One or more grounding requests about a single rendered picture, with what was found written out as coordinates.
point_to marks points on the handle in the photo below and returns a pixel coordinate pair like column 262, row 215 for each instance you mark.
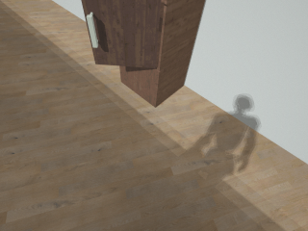
column 93, row 36

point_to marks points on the cupboard door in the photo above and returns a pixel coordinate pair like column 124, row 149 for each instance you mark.
column 127, row 31

